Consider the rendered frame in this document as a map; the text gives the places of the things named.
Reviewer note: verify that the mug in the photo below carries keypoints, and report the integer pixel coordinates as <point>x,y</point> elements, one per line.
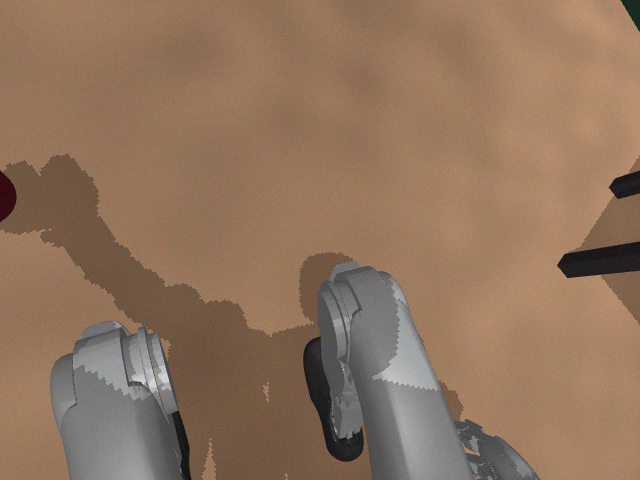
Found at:
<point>7,196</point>

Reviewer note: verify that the right robot hand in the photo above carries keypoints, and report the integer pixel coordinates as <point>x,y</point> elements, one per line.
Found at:
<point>497,460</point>

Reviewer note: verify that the left robot foot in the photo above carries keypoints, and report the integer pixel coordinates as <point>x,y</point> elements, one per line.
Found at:
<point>184,446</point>

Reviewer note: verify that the right robot foot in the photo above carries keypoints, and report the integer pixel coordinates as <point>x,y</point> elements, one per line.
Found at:
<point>342,449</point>

